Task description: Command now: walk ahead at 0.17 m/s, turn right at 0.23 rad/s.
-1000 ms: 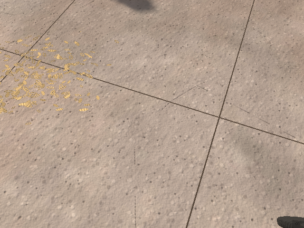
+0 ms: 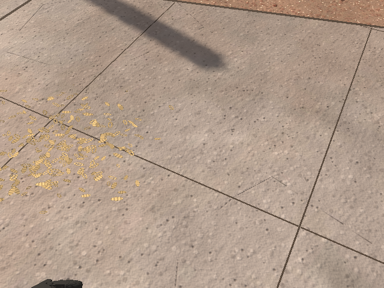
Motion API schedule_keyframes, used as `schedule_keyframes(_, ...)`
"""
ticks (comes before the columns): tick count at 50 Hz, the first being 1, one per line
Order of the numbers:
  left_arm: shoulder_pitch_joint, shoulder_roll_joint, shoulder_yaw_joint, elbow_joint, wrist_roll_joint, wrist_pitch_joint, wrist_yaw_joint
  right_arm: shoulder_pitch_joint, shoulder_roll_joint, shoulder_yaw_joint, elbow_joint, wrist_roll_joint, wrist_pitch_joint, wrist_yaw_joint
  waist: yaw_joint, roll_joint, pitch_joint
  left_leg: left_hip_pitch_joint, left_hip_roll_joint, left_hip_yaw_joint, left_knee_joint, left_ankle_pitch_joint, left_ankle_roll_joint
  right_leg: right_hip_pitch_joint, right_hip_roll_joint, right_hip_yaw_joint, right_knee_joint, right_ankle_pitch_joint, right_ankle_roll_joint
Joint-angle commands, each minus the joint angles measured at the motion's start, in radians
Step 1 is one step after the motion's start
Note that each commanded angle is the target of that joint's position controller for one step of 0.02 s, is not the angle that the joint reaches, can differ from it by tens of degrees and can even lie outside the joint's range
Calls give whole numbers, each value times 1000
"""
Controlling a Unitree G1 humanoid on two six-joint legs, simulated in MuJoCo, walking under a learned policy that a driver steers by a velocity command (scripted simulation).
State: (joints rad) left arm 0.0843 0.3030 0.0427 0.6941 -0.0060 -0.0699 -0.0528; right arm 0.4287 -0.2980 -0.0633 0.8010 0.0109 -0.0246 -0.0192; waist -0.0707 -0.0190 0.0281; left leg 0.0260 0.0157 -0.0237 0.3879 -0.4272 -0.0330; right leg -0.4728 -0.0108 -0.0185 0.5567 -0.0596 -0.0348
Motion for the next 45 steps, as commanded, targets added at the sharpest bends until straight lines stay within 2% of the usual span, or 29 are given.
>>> schedule_keyframes(1,236,254,77,-19,13,10,27,-26,-77,-11,-111,-49,-25,-17,128,-156,-220,-396,11,75,517,295,6,595,-182,273,-10,473,-128)
schedule_keyframes(2,235,273,70,-35,15,18,24,84,-36,6,-106,-42,-27,-14,87,-314,-370,-557,-99,-7,802,-251,-40,713,-371,662,-147,417,-311)
schedule_keyframes(3,195,217,62,-51,-3,23,20,38,-119,-13,-91,-11,-23,-8,113,-183,-324,-608,-52,-84,902,-224,-36,632,-339,667,-224,156,-300)
schedule_keyframes(4,140,181,53,-56,-6,22,20,-54,-140,-20,-107,9,-15,-9,113,-108,-195,-670,-20,-62,912,-152,-20,523,-292,555,-233,21,-262)
schedule_keyframes(5,103,159,46,-59,-7,26,23,-100,-136,-21,-111,3,-5,-17,100,-33,-122,-672,13,-54,877,-90,-14,412,-251,480,-246,-19,-230)
schedule_keyframes(6,75,155,45,-65,-2,30,28,-122,-137,-25,-121,-9,4,-26,82,-30,-83,-630,36,-63,816,-40,-11,301,-225,435,-264,-19,-215)
schedule_keyframes(7,53,155,46,-73,11,35,33,-118,-132,-27,-124,-16,12,-29,58,-58,-75,-564,41,-66,771,-5,-9,219,-191,398,-285,-22,-204)
schedule_keyframes(9,32,151,49,-83,21,38,40,-99,-105,-23,-120,-24,15,-32,39,-93,-93,-505,19,-51,686,34,-16,160,-154,346,-290,40,-210)
schedule_keyframes(11,41,160,56,-84,13,45,51,-126,-93,-19,-128,-27,16,-36,45,-92,-111,-502,5,-54,592,53,-32,159,-151,348,-280,48,-224)
schedule_keyframes(14,44,171,64,-90,0,64,67,-192,-83,-13,-147,-25,19,-32,64,-87,-119,-485,-9,-73,473,121,-48,147,-132,380,-276,-121,-210)
schedule_keyframes(16,47,174,67,-93,-1,77,74,-229,-85,-13,-159,-20,15,-26,75,-96,-108,-464,-22,-78,408,138,-52,132,-123,413,-271,-181,-201)
schedule_keyframes(19,63,174,71,-95,-4,93,75,-258,-90,-15,-172,-11,-2,-15,88,-108,-109,-427,-43,-81,304,117,-44,170,-119,472,-232,-148,-189)
schedule_keyframes(20,64,172,71,-97,-7,98,75,-256,-92,-17,-173,-8,-9,-11,85,-114,-112,-406,-49,-80,249,118,-36,190,-117,494,-211,-113,-182)
schedule_keyframes(22,46,159,67,-104,-20,108,78,-211,-95,-24,-159,-5,-22,-5,45,-113,-115,-285,-44,-64,31,237,-8,187,-78,499,-147,-67,-137)
schedule_keyframes(23,74,125,57,-104,-20,109,80,-189,-141,-37,-158,-15,-24,-8,49,-61,-136,-174,61,-129,-33,294,30,127,-31,457,-66,-164,-85)
schedule_keyframes(24,112,74,44,-123,-15,104,76,-228,-237,-57,-170,-41,-12,-15,109,201,-123,-105,269,-354,-65,415,152,-39,102,272,123,-403,-16)
schedule_keyframes(25,107,138,63,-127,-11,93,74,-229,-203,-55,-175,-67,-7,-11,84,302,-113,-141,378,-486,-91,527,280,-125,137,159,359,-569,33)
schedule_keyframes(26,136,194,84,-106,-8,92,72,-260,-150,-38,-192,-59,-7,-12,91,217,-112,-152,372,-432,-73,549,293,-130,90,169,512,-530,64)
schedule_keyframes(27,154,193,91,-82,-14,101,72,-296,-117,-29,-199,-43,-5,-15,103,163,-100,-158,309,-332,-52,543,254,-134,77,157,575,-476,87)
schedule_keyframes(28,167,172,89,-68,-14,113,77,-320,-103,-25,-203,-28,-2,-18,106,146,-88,-147,262,-260,-37,533,222,-153,68,145,622,-426,108)
schedule_keyframes(29,164,147,83,-69,-15,123,76,-324,-98,-21,-202,-21,1,-20,97,149,-75,-146,248,-214,-33,569,218,-168,59,134,647,-393,125)
schedule_keyframes(31,121,107,69,-95,-22,128,70,-304,-107,-25,-194,-27,12,-25,74,168,-66,-137,219,-136,-41,604,225,-161,45,78,591,-350,146)
schedule_keyframes(35,48,72,51,-144,-18,125,53,-278,-149,-44,-182,-27,29,-28,33,200,-103,-87,253,-81,-31,623,247,-77,-3,31,385,-355,146)
schedule_keyframes(38,50,87,53,-158,-16,129,41,-287,-179,-58,-176,-14,32,-15,32,216,-112,-117,279,-51,-23,626,247,35,-4,-17,245,-345,118)
schedule_keyframes(40,70,98,61,-159,-17,135,34,-293,-187,-62,-169,2,29,-9,46,218,-108,-121,293,-43,5,603,230,89,2,-35,131,-302,87)
schedule_keyframes(42,143,101,72,-136,-15,136,32,-299,-170,-60,-156,21,25,-7,92,184,-112,-186,264,14,101,520,163,241,35,-59,-83,-138,29)
schedule_keyframes(43,182,143,87,-129,-13,135,42,-238,-130,-50,-132,11,21,-3,94,70,-124,-304,213,89,234,375,84,390,1,33,-163,29,-12)
schedule_keyframes(44,207,283,117,-152,-7,129,62,-240,-48,-20,-178,-53,19,4,65,-295,-136,-619,75,177,569,-167,-34,571,-292,430,-157,460,-146)
schedule_keyframes(45,209,269,106,-170,31,105,50,-353,-89,-31,-211,-41,15,-8,145,-250,-173,-714,-6,14,752,-282,-51,483,-386,554,-184,479,-327)
